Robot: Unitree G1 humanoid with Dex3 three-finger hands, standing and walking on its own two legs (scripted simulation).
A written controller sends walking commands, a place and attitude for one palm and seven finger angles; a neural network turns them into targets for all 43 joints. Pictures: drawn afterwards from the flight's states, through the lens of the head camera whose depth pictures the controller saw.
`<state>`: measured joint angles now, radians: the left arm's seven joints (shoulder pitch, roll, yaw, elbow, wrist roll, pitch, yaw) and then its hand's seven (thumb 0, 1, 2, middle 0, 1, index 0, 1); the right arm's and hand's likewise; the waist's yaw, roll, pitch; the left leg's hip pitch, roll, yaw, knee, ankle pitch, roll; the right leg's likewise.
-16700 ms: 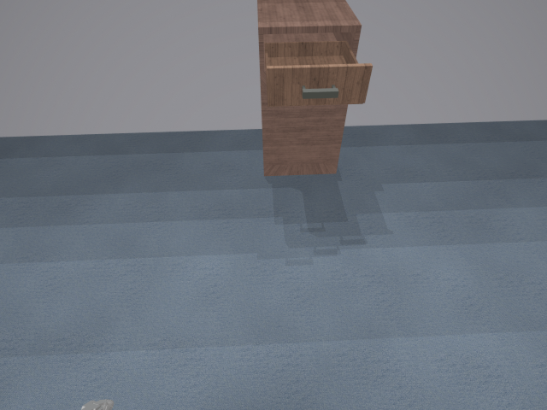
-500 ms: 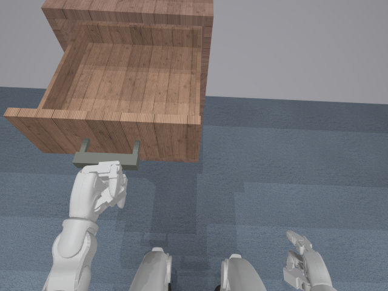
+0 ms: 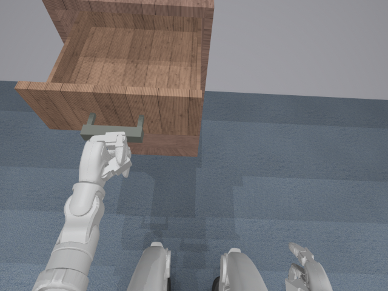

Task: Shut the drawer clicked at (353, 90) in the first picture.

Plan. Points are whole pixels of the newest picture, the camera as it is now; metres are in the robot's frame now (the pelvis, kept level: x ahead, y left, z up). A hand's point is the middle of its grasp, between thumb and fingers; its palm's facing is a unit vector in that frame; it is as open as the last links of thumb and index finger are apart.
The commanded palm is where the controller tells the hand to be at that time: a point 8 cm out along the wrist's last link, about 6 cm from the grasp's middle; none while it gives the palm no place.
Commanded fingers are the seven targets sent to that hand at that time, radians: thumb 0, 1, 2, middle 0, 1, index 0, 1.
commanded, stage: push the drawer shut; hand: left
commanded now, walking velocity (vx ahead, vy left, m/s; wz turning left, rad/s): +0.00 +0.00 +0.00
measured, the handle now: (115, 125) +0.44 +0.19 +0.03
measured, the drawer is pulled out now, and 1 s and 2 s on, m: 0.26 0.13 0.02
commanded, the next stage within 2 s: none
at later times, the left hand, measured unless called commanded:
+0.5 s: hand (133, 128) +0.44 +0.15 +0.03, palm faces -0.02 -1.00 -0.04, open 2.8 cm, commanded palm +0.43 +0.19 +0.04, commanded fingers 0.00 0.90 0.90 -1.40 -1.60 -1.40 -1.60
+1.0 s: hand (138, 108) +0.49 +0.14 +0.03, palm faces -0.01 -1.00 -0.05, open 3.1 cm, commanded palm +0.49 +0.19 +0.04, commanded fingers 0.00 0.90 0.90 -1.40 -1.60 -1.40 -1.60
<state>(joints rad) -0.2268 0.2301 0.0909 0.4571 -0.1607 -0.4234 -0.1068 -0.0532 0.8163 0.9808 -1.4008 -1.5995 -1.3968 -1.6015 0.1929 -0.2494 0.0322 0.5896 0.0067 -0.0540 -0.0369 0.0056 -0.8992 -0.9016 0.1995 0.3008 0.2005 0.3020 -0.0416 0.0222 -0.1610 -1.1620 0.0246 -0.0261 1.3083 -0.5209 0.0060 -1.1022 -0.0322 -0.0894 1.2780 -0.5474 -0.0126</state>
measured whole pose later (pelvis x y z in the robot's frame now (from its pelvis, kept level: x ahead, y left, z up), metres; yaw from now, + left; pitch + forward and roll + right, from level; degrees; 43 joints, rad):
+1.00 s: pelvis +0.00 +0.00 -0.01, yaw -1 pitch +26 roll -3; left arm -0.79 0.36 0.29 1.08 -0.08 -0.53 -0.12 -0.01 0.84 0.99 -1.40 -1.60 -1.40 -1.60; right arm 0.28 -0.26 0.03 0.65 -0.03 0.03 0.00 0.00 -0.90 -0.90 0.20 0.30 0.20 0.30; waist -0.14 0.03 -0.15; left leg -1.26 0.04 -0.02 1.32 -0.52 0.01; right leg -1.21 -0.01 -0.08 1.29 -0.53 -0.01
